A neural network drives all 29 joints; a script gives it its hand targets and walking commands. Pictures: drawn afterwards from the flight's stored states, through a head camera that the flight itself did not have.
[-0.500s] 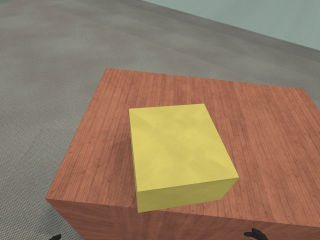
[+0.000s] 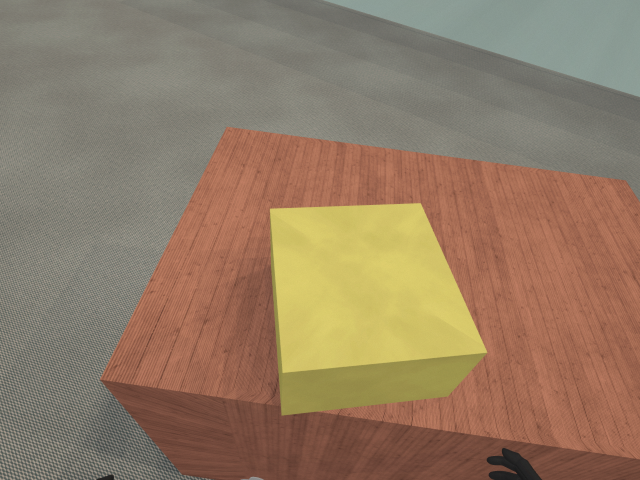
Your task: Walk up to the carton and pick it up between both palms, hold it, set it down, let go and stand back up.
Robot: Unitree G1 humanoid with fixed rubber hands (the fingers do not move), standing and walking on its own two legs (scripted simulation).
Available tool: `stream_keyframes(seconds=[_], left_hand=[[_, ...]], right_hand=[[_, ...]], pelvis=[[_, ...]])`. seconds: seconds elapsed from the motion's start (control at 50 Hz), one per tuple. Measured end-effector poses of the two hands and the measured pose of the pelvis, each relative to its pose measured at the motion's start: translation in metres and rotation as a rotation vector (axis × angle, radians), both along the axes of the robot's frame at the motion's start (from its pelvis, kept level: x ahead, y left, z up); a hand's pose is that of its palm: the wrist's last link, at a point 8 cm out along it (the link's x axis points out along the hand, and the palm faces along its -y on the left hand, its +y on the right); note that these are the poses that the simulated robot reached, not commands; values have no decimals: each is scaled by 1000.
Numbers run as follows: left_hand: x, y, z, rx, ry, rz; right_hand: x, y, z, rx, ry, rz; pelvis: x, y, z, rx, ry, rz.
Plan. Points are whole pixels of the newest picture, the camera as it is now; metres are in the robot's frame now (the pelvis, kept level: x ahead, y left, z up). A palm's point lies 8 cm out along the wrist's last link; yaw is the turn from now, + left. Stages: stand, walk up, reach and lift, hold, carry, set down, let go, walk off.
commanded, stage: walk up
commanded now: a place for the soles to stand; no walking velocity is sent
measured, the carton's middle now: (356, 300) +0.39 -0.05 -0.03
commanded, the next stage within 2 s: reach and lift in 1.30 s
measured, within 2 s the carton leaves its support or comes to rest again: neither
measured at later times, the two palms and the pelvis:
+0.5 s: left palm out of the picture +0.02 +0.26 -0.09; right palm out of the picture +0.12 -0.25 -0.07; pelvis -0.02 -0.01 +0.02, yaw +4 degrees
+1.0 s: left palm out of the picture +0.02 +0.28 -0.09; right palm out of the picture +0.11 -0.24 -0.07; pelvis -0.01 +0.01 +0.02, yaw +2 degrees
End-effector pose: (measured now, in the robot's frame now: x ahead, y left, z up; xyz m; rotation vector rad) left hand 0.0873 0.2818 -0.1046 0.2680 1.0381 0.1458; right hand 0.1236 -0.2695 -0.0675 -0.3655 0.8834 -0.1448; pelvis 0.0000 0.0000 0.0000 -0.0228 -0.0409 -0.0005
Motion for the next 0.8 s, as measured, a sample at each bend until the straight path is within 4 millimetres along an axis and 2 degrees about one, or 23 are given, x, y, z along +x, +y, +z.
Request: stream_keyframes(seconds=[0.08,0.18,0.32,0.48,0.8], left_hand=[[-3,-3,3,17,-7,-5],[-25,-16,14,25,-10,21],[-47,-22,23,16,5,68],[-63,-20,19,-12,27,86],[-67,-7,11,-33,66,71]], right_hand=[[-10,-13,2,-26,22,-9],[-13,-23,-2,-4,48,-15],[-3,-6,-12,56,43,40],[1,21,-8,100,21,59],[-13,25,-1,68,55,9]], pelvis=[[-9,-9,2,8,9,19],[-13,-18,9,9,6,44],[-15,-16,12,20,-1,77],[-17,-9,17,15,-6,65],[-12,7,20,6,12,42]])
